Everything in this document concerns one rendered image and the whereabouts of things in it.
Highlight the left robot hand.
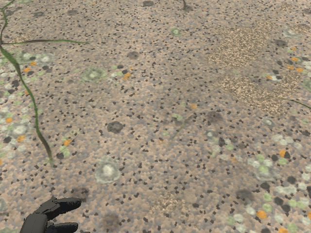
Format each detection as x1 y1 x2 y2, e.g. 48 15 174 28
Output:
19 197 90 233

